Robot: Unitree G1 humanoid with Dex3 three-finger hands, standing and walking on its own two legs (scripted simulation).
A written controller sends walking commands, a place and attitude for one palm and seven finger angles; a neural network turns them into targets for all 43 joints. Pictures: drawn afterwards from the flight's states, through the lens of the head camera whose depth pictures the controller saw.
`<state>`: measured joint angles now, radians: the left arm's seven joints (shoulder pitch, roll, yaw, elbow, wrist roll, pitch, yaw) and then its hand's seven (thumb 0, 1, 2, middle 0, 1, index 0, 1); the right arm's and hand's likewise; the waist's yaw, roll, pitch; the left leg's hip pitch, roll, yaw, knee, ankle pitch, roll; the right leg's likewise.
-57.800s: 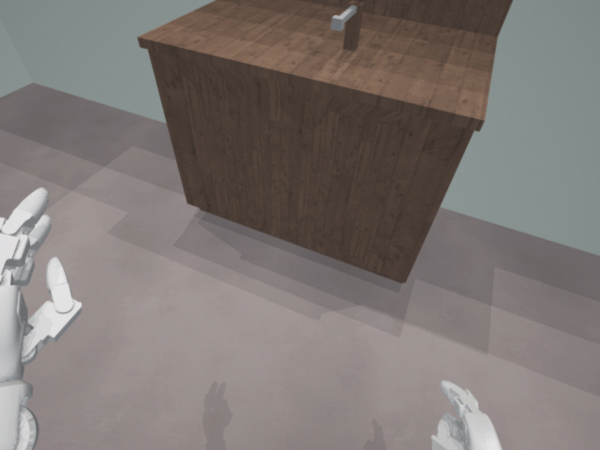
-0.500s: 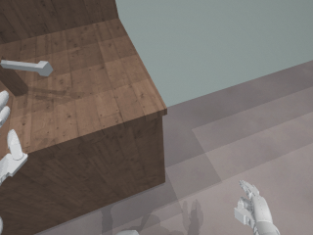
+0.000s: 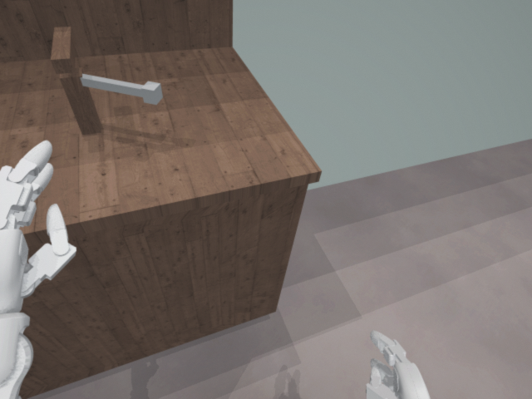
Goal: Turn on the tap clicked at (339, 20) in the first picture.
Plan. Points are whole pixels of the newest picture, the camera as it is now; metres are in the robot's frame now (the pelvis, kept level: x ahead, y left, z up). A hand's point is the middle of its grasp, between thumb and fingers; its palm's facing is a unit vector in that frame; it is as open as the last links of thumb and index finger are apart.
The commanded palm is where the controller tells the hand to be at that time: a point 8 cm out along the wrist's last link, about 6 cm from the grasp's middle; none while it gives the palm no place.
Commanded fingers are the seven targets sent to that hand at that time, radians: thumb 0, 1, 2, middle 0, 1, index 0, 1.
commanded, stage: come to a stop and stand still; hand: left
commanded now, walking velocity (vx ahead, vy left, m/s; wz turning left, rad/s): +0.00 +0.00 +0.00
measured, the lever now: (152, 93) +0.57 +0.26 +0.16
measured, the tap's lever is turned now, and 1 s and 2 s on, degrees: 57 57 57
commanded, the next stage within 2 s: look again from close up in 1.06 s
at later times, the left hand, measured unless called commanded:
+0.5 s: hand out of the picture +0.12 +0.27 +0.18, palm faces +0.34 -0.90 -0.27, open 7.4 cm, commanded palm +0.04 +0.31 +0.18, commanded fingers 0.00 0.90 0.90 -0.20 -0.30 -0.20 -0.30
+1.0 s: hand out of the picture +0.07 +0.26 +0.18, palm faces +0.31 -0.88 -0.36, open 7.4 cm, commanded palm +0.02 +0.31 +0.18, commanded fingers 0.00 0.90 0.90 -0.20 -0.30 -0.20 -0.30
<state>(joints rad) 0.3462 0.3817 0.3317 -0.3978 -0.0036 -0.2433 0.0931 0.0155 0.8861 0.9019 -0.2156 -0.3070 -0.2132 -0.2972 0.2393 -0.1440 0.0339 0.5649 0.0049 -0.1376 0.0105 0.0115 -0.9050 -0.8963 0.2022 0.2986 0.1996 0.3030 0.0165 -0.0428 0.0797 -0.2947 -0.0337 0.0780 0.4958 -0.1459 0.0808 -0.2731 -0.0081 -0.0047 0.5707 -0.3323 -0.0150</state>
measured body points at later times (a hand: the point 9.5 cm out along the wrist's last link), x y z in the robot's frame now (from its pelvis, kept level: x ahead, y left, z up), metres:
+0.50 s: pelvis -0.13 +0.04 +0.00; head -0.13 +0.07 +0.45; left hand +0.09 +0.32 +0.20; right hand +0.00 -0.17 -0.08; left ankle -0.06 +0.13 -0.73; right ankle -0.10 -0.06 -0.66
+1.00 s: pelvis -0.16 +0.04 +0.01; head -0.15 +0.05 +0.46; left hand +0.05 +0.30 +0.20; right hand +0.02 -0.20 -0.05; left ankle -0.11 +0.16 -0.73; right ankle -0.18 -0.03 -0.73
